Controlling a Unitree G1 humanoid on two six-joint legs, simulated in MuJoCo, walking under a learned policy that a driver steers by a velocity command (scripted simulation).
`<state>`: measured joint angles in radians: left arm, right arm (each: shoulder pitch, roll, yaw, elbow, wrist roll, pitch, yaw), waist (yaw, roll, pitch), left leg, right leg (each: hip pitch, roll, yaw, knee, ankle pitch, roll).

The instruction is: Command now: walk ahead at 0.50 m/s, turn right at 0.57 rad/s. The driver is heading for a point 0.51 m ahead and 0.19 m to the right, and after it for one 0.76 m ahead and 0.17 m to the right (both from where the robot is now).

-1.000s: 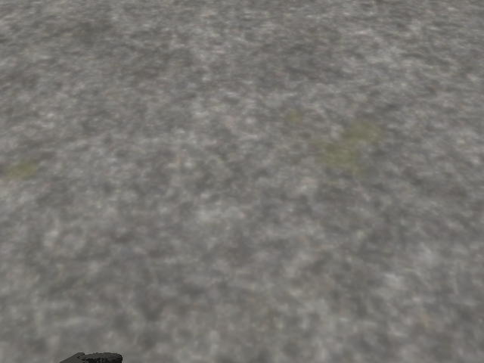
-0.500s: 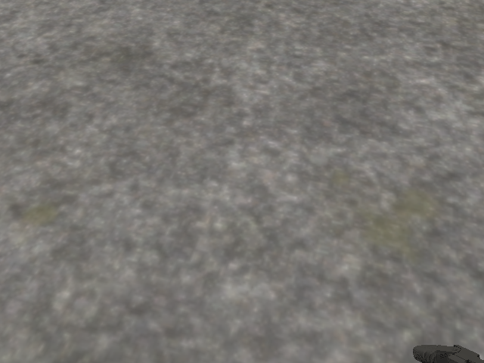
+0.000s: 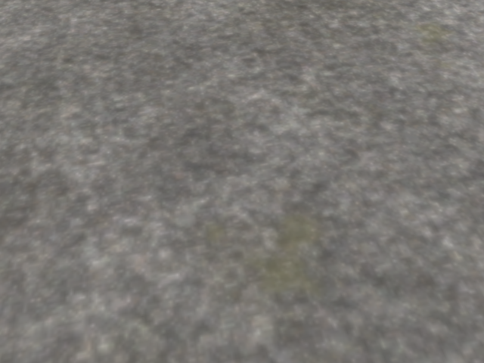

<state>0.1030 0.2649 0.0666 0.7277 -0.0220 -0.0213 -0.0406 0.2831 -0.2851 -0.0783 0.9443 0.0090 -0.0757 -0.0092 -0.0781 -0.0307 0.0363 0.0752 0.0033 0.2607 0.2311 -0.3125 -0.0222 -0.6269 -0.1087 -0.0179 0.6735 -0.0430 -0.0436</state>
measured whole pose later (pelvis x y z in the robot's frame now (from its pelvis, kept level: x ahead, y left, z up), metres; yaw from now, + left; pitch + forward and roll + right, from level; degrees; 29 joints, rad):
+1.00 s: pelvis +0.46 -0.07 +0.01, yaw -35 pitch +1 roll +2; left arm 0.14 0.30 0.08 0.58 -0.02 0.05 -0.02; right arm 0.15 -0.31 -0.08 0.83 0.02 -0.02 0.00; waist -0.05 -0.02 0.08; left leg -0.14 0.04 0.22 0.39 -0.26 0.00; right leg -0.50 -0.06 -0.02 0.68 -0.20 0.00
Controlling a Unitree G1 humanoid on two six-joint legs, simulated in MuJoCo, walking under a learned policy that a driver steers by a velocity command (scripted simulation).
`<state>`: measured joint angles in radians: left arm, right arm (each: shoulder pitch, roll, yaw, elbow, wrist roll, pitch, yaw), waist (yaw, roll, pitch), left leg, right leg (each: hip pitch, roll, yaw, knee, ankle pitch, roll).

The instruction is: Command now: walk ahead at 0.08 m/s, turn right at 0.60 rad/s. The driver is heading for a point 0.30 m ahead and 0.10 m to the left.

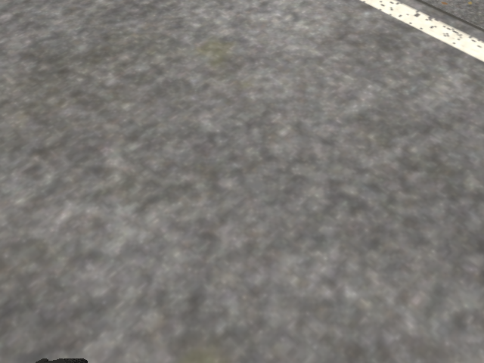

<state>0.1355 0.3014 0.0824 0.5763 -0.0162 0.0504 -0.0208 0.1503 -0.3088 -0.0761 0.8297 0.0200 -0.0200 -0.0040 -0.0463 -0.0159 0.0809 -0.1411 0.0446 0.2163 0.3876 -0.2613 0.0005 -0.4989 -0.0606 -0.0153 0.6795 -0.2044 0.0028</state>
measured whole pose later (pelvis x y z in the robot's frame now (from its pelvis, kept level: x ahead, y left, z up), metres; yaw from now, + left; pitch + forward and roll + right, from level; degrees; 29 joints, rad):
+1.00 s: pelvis +0.05 -0.04 +0.00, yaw +20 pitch +1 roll +0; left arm 0.17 0.25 0.06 0.73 0.02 0.00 0.05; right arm 0.17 -0.34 -0.10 0.74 0.02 0.07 -0.01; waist 0.01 0.04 0.06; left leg -0.51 0.03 -0.05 1.01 -0.38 -0.11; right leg -0.19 -0.03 -0.11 0.40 -0.23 -0.03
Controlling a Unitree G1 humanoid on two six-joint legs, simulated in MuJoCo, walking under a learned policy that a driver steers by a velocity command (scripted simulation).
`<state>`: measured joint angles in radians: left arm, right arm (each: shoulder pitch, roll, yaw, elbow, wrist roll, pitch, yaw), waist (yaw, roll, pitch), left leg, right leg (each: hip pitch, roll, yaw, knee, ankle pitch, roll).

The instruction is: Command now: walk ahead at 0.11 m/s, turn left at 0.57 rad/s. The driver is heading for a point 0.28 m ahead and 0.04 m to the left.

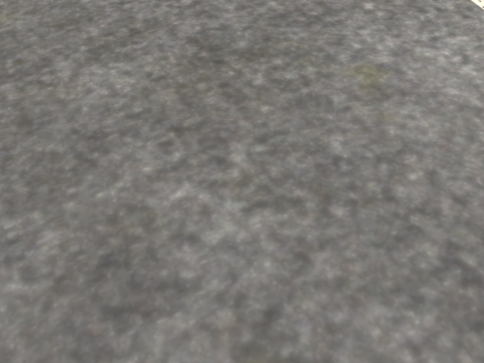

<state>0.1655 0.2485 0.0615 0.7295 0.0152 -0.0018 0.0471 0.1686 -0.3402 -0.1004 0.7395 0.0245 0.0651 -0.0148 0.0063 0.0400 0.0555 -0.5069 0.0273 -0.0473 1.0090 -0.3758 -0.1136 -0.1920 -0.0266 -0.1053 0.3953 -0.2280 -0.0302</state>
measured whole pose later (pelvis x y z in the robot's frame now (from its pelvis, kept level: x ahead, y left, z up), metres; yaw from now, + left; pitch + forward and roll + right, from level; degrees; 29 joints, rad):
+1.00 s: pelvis +0.22 +0.11 -0.01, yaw +15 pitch -1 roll -1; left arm 0.11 0.23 0.02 0.86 0.01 -0.01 0.00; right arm 0.29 -0.24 -0.03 0.81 -0.03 0.01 -0.03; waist 0.01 -0.01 0.03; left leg -0.21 0.02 -0.03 0.56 -0.34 -0.02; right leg -0.30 0.00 -0.04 0.50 -0.18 -0.01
